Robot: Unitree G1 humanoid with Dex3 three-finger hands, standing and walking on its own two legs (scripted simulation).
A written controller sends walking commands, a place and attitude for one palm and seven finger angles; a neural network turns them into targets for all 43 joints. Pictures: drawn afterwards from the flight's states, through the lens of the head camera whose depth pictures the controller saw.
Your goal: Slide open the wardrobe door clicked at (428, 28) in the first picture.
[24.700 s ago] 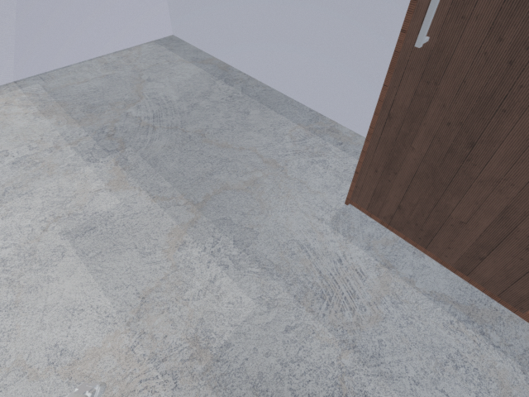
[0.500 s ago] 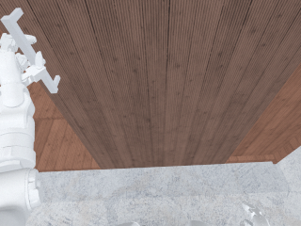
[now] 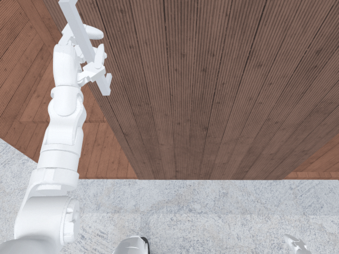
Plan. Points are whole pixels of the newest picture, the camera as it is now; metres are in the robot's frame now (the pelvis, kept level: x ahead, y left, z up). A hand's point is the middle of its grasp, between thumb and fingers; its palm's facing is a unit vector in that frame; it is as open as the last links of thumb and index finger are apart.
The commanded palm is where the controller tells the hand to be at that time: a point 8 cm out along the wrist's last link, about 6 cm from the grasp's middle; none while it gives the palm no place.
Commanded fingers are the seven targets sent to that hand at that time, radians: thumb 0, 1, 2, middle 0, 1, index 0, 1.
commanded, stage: stop walking and hold the door there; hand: left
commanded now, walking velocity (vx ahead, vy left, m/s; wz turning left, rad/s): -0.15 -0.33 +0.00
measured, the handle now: (92, 50) +0.48 +0.18 +0.20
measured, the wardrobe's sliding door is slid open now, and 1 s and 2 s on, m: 0.45 0.45 0.45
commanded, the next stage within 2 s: loosen the grip on the handle in 0.76 s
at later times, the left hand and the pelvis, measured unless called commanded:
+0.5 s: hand (102, 70) +0.43 +0.16 +0.19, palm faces +0.17 -0.98 -0.12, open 5.7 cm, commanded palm +0.41 +0.19 +0.18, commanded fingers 0.00 0.90 0.90 -0.45 -1.40 -0.45 -1.40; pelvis -0.01 -0.01 +0.01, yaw +5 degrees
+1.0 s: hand (99, 63) +0.44 +0.16 +0.20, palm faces +0.13 -0.99 -0.05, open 6.5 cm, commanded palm +0.40 +0.19 +0.18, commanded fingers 0.00 -0.07 0.43 -0.45 -1.40 -0.45 -1.40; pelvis -0.02 +0.00 +0.01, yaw +4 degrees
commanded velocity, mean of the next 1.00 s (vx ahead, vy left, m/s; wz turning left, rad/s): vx -0.01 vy -0.06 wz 0.00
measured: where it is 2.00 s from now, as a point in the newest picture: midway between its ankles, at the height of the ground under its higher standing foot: outside the picture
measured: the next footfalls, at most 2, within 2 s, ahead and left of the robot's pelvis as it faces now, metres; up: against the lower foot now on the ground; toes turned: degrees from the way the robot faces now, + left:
right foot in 0.22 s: +0.06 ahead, -0.10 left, +0.00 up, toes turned -1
left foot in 0.50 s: +0.01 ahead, +0.11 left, +0.00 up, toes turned +4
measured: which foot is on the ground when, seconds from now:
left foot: down 0.00-0.26, up 0.28-0.48, down 0.50-1.00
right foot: down 0.00-0.00, up 0.02-0.20, down 0.22-1.00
